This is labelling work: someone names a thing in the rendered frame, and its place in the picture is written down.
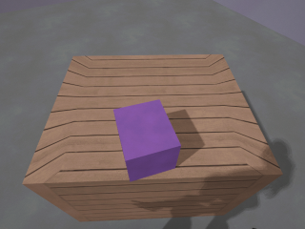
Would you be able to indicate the carton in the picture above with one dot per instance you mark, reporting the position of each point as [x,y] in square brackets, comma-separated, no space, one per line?
[149,143]

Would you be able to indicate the pedestal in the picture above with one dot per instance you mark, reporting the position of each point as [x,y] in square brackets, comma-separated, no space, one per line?
[79,165]

